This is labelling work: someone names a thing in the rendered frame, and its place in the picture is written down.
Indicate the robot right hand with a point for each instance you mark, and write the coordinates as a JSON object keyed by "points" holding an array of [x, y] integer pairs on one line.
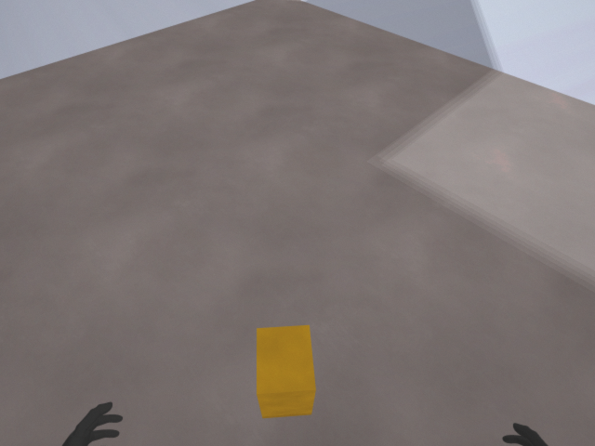
{"points": [[528, 437]]}

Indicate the robot left hand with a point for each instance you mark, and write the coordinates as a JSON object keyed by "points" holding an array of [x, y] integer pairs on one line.
{"points": [[84, 434]]}

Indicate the carton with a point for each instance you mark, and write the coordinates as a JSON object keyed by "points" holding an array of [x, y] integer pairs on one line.
{"points": [[285, 373]]}

